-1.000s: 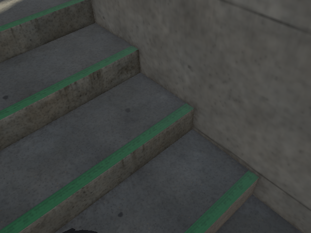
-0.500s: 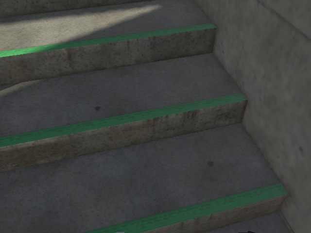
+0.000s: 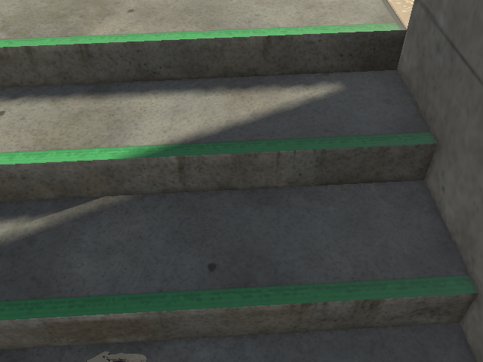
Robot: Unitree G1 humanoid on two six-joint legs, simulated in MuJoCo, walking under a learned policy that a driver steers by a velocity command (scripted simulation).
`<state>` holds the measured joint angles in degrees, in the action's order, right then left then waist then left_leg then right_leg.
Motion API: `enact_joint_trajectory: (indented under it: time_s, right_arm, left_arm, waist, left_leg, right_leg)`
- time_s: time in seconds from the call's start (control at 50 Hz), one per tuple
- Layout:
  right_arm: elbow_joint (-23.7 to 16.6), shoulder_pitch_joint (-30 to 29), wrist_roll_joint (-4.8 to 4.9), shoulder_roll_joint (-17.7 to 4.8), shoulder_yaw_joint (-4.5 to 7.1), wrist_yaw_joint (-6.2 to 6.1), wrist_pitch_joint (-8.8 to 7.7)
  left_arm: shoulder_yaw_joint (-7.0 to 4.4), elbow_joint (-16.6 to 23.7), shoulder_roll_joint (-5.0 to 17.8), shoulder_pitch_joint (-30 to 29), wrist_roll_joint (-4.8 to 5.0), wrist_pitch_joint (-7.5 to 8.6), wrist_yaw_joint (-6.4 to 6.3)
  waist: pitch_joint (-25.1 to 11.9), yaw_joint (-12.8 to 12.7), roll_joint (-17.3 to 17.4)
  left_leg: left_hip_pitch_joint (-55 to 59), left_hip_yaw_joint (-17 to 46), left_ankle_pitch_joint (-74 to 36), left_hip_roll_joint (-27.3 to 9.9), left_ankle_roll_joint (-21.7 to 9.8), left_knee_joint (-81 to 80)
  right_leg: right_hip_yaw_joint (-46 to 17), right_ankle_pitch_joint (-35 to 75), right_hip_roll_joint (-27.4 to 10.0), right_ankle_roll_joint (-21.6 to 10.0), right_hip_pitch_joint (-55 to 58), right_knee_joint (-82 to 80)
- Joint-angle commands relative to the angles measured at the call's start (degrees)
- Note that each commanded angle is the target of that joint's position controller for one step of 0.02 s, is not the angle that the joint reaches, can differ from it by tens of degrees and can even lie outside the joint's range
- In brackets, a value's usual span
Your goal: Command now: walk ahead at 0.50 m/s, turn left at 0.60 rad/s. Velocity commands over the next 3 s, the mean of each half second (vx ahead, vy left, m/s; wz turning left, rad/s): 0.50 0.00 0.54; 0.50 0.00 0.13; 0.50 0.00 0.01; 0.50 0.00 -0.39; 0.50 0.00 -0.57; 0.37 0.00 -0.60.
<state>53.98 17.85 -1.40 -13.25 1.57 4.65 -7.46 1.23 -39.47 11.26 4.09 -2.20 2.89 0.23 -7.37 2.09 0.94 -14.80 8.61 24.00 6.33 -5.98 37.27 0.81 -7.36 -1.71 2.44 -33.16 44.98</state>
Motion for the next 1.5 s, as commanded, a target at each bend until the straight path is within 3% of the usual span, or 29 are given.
enact_joint_trajectory:
  time_s: [0.02,0.04,0.06,0.14,0.28,0.34,0.46,0.5,0.52,0.54,0.64,0.84,0.96,0.98,1.02,1.04,1.06,1.08,1.12,1.2,1.22,1.24,1.26,1.32,1.4,1.42,1.44,1.48,1.5]
  right_arm:
    - [-3.69,-0.38,-1.09,-1.19,1.46,2.11,-0.55]
    - [-1.63,12.45,-2.51,6.76,-0.74,3.14,-0.2]
    - [-4.05,6.24,-1.8,0.34,1.0,3.38,0.73]
    - [-8.27,-8.62,-0.67,3.08,-1.63,-1.01,4.66]
    - [-18.91,-28.11,1.57,0.83,-5.18,1.0,6.56]
    - [-20.75,-34.82,-0.79,3.69,-5.77,2.16,9.28]
    - [-15.52,-19.5,-0.5,1.6,-3.55,1.23,7.97]
    - [-9.63,-0.64,0.6,-7.01,-0.88,-1.48,7.05]
    - [-3.83,13.09,-2.38,-11.38,1.13,-2.83,7.3]
    - [-0.82,18.66,-3.29,-13.16,3.13,-2.87,5.55]
    - [2.2,-7.55,-2.2,4.86,-1.92,-1.38,2.95]
    - [12.2,15.09,-6.97,4.35,-3.5,-1.78,2.96]
    - [8.45,14.6,-1.27,-1.85,-4.06,1.61,0.74]
    - [7.26,10.99,2.82,-8.27,-0.48,-4.76,1.13]
    - [7.74,14.45,2.08,-9.62,0.08,-7.3,1.34]
    - [9.73,17.77,-5.53,0.79,-2.31,0.8,0.2]
    - [2.05,9.77,3.16,-4.23,1.47,-2.31,-0.03]
    - [0.01,5.83,0.95,-2.19,1.94,-2.87,-0.06]
    - [-5.48,-0.59,0.1,2.97,1.06,-3.65,1.31]
    - [-9.35,2.72,0.08,8.86,-0.39,-5.07,4.23]
    - [-10.86,1.07,0.24,9.07,-0.82,-5.32,4.39]
    - [-7.87,-3.15,0.15,4.62,-1.92,-1.73,3.15]
    - [-14.62,-3.56,-1.14,8.31,-1.43,-3.84,3.71]
    - [-14.13,-7.31,0.62,-0.49,-0.19,-3.72,4.03]
    - [-14.1,-11.46,0.64,1.69,0.0,-2.75,4.1]
    - [-12.59,-13.08,-3.39,3.33,-0.72,-1.03,5.48]
    - [-11.82,-12.07,-3.77,1.73,0.11,-0.53,6.44]
    - [-14.95,-17.39,0.33,1.52,0.73,-3.0,3.87]
    - [-13.94,-16.66,-2.72,4.2,-0.43,-2.27,5.87]
  left_arm:
    - [-4.35,-6.81,8.85,27.01,-0.33,0.78,-2.49]
    - [-4.68,-6.74,14.57,27.11,-0.41,1.55,-0.75]
    - [-5.11,-7.92,13.65,28.18,-1.96,1.19,0.11]
    - [0.81,-13.55,-6.0,18.27,-1.17,0.63,1.96]
    - [1.15,-21.03,-0.09,25.44,-7.25,3.37,0.72]
    - [0.99,-21.62,2.64,28.71,-2.84,3.89,2.71]
    - [-3.67,-20.61,12.53,30.93,-1.87,4.4,3.93]
    - [-2.79,-15.72,6.31,33.18,-4.58,5.37,5.05]
    - [-2.63,-14.23,3.02,27.13,-4.0,4.32,6.36]
    - [-3.06,-13.88,1.52,22.32,-1.09,3.08,6.67]
    - [-1.29,-7.58,-2.15,12.64,-0.9,1.18,3.24]
    - [1.78,-0.01,-1.97,-6.71,-0.56,1.33,2.73]
    - [1.69,5.07,-1.32,-18.52,0.24,-2.63,4.7]
    - [1.38,1.21,-2.64,-5.08,3.05,-2.37,1.46]
    - [0.28,-3.5,-1.85,7.43,3.98,-0.38,-0.8]
    - [-0.78,-3.11,4.49,10.29,0.14,0.37,1.58]
    - [-5.44,-7.51,11.92,23.55,1.57,-0.6,-0.69]
    - [-5.44,-8.84,12.32,18.28,2.05,-0.35,-1.35]
    - [-5.19,-9.78,7.08,7.87,1.25,0.29,-1.98]
    - [-2.5,-17.11,-5.06,10.22,0.17,2.49,-1.92]
    - [-2.5,-18.3,-4.54,11.52,0.58,3.22,-1.56]
    - [-1.82,-16.44,-4.12,7.87,-3.43,3.99,0.22]
    - [-3.53,-18.97,-0.05,11.43,2.02,4.16,-0.44]
    - [-3.47,-17.01,2.05,13.83,3.98,5.06,-2.01]
    - [-5.72,-16.51,5.77,19.53,1.4,5.75,-2.2]
    - [-3.68,-16.11,2.26,16.52,-3.2,5.53,2.03]
    - [-3.73,-15.06,1.95,15.75,-2.77,5.36,3.75]
    - [-5.29,-16.36,4.38,22.72,1.56,4.77,-1.06]
    - [-3.38,-17.89,1.69,20.77,-2.92,4.62,2.72]
  waist:
    - [-7.8,-9.16,-4.32]
    - [-12.96,-1.91,-19.14]
    - [-7.06,-6.11,-17.92]
    - [2.1,-2.18,-1.03]
    - [5.23,-5.53,-2.33]
    - [8.09,-5.56,-6.77]
    - [-0.4,2.04,-16.08]
    - [-16.94,4.42,-3.51]
    - [-14.07,9.28,8.56]
    - [-8.58,10.8,6.54]
    - [0.1,-6.97,-3.54]
    - [8.74,0.45,0.48]
    - [8.79,0.75,7.18]
    - [10.27,-4.65,-1.41]
    - [1.82,-9.18,4.4]
    - [-11.63,-7.68,4.62]
    - [-12.11,-14.56,-8.74]
    - [-9.46,-9.57,-12.54]
    - [4.96,-3.76,-1.03]
    - [8.35,3.09,-3.92]
    - [8.69,3.39,-3.55]
    - [1.05,-0.59,0.71]
    - [8.43,5.26,-3.64]
    - [6.75,1.5,0.31]
    - [5.48,-2.47,-3.66]
    - [4.6,-3.31,-6.45]
    - [5.53,-2.41,-5.27]
    - [9.69,-5.59,-4.46]
    - [9.01,-3.58,-6.87]
  left_leg:
    - [-5.85,7.37,-48.36,-4.04,-6.12,24.74]
    - [-27.85,2.34,-3.16,3.48,-2.1,50.08]
    - [-50.1,5.0,3.15,5.34,-0.35,68.43]
    - [-61.84,3.29,-12.16,-5.45,-5.22,84.53]
    - [-61.22,-9.91,-18.94,-14.44,-7.0,63.05]
    - [-45.91,-18.49,-6.12,-13.06,-4.33,51.28]
    - [-23.56,-20.16,-2.12,-3.68,-4.18,25.33]
    - [19.38,2.37,-20.12,-9.72,-12.38,17.29]
    - [25.62,25.09,-22.2,-18.22,-17.83,-3.23]
    - [17.42,35.21,-14.1,-22.45,-15.97,-10.51]
    - [-7.73,10.6,-17.58,-17.66,-6.94,-11.5]
    - [7.05,4.65,-12.23,-18.49,-8.02,-18.58]
    - [-12.05,-5.18,-38.32,-19.4,-8.71,-29.63]
    - [0.52,-7.13,-65.23,-18.11,-5.68,-27.01]
    - [11.18,-7.92,-90.46,-19.06,-2.57,-4.18]
    - [-10.89,-2.84,-71.52,-15.82,-3.3,8.44]
    - [-17.04,-11.3,-37.08,-4.13,2.1,32.13]
    - [-24.48,-3.88,-12.09,-2.93,1.51,49.07]
    - [-30.34,-2.98,-17.04,-7.04,-0.2,55.03]
    - [-34.25,-3.02,-15.85,-7.31,-1.65,64.23]
    - [-37.59,-2.31,-16.46,-7.79,-1.82,64.14]
    - [-43.02,6.98,-24.92,-6.0,-5.55,58.09]
    - [-40.83,-1.07,-20.55,-8.68,-2.26,55.39]
    - [-27.86,-8.85,-26.21,-10.91,2.39,28.31]
    - [-26.64,-10.49,-25.24,-11.34,2.66,13.56]
    - [-27.5,-6.32,-27.88,-11.62,1.55,16.65]
    - [-27.41,-7.68,-25.44,-11.49,0.74,16.49]
    - [-25.54,-13.95,-14.66,-9.67,1.92,8.01]
    - [-25.39,-6.95,-18.34,-11.59,0.91,7.52]
  right_leg:
    - [-3.24,13.97,-2.63,-6.96,35.11,-15.33]
    - [-25.55,48.61,-18.26,-27.92,49.27,-12.53]
    - [-45.35,21.3,-24.76,-30.15,50.56,-23.21]
    - [-20.21,-1.74,-19.03,-19.75,27.18,-28.06]
    - [2.73,-5.28,-11.82,-14.22,16.55,-40.35]
    - [7.61,13.64,-15.45,-15.81,14.64,-46.09]
    - [9.9,89.58,-17.41,-13.84,42.29,-26.62]
    - [4.03,63.42,-9.82,-8.48,12.44,-4.83]
    - [1.06,-2.49,1.23,-4.53,-5.31,16.09]
    - [-12.4,-2.45,4.78,-5.97,-13.49,47.49]
    - [-11.86,2.57,0.8,-13.38,-25.47,65.77]
    - [-4.84,-3.9,-3.74,-16.0,-56.95,72.46]
    - [8.12,-9.7,0.33,-8.61,-11.24,37.76]
    - [13.85,-24.32,2.08,-9.25,-8.46,27.07]
    - [10.13,-24.43,6.11,-9.65,6.76,12.0]
    - [-14.86,-11.06,-3.24,-17.85,29.27,10.52]
    - [-38.1,-31.82,-13.45,-20.93,32.57,-9.44]
    - [-53.64,-35.14,-15.47,-20.97,28.1,-23.32]
    - [-41.85,-43.41,-15.28,-16.07,10.51,-23.7]
    - [-21.45,-25.46,-10.45,-13.49,1.49,-22.73]
    - [-18.39,-22.03,-9.47,-12.97,3.17,-24.33]
    - [-18.83,-19.47,-8.48,-13.54,5.33,-23.7]
    - [-13.72,-18.1,-8.19,-11.14,6.05,-27.54]
    - [-6.26,-4.42,-6.18,-13.46,7.88,-34.99]
    - [-5.49,0.31,-8.6,-13.7,24.92,-37.97]
    - [-4.34,3.24,-10.29,-17.76,27.87,-34.84]
    - [-3.12,5.08,-10.64,-18.94,28.47,-34.23]
    - [-7.04,2.83,-10.75,-16.23,30.71,-35.8]
    - [-6.9,15.03,-13.55,-19.79,34.54,-32.53]
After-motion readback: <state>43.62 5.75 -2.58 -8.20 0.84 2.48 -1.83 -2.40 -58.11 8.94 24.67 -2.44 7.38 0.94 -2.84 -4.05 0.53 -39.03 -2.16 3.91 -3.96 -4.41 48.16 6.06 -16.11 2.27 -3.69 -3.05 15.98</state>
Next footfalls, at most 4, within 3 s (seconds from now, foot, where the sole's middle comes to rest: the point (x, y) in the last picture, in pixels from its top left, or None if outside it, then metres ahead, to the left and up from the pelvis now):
0.46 left None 0.33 0.15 -0.62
1.02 right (226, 266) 0.70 0.05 -0.48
1.60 left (122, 227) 0.84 0.34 -0.48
1.98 right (177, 120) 1.13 0.19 -0.34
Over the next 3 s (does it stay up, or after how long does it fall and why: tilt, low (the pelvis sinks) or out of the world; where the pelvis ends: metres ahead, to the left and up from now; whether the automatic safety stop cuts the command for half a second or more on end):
stays up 1.47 0.32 0.58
